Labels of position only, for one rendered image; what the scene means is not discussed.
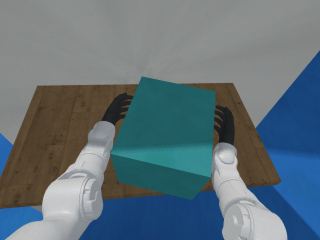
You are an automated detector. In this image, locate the robot right upper arm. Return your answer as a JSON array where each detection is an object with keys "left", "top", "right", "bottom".
[{"left": 222, "top": 203, "right": 287, "bottom": 240}]

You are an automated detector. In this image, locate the left robot hand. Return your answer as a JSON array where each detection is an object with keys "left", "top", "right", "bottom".
[{"left": 101, "top": 93, "right": 134, "bottom": 126}]

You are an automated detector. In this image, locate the right robot forearm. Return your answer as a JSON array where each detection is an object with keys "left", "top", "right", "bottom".
[{"left": 211, "top": 142, "right": 288, "bottom": 240}]

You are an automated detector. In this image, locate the table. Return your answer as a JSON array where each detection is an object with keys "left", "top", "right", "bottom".
[{"left": 0, "top": 83, "right": 282, "bottom": 213}]

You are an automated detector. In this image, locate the robot left upper arm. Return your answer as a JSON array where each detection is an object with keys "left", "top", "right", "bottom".
[{"left": 5, "top": 176, "right": 104, "bottom": 240}]

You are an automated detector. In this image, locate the left robot forearm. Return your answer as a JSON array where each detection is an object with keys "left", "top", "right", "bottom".
[{"left": 42, "top": 121, "right": 116, "bottom": 217}]

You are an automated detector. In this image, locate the right robot hand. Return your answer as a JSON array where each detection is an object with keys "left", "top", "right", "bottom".
[{"left": 214, "top": 105, "right": 235, "bottom": 146}]

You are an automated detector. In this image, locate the carton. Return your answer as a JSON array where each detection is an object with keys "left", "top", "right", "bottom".
[{"left": 110, "top": 76, "right": 216, "bottom": 200}]

